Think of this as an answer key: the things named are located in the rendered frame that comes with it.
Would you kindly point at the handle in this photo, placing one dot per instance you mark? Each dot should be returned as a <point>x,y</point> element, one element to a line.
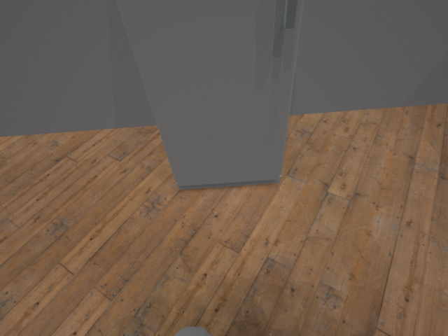
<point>290,11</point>

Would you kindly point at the fridge door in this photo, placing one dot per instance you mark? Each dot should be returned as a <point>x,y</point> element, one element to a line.
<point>218,74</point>

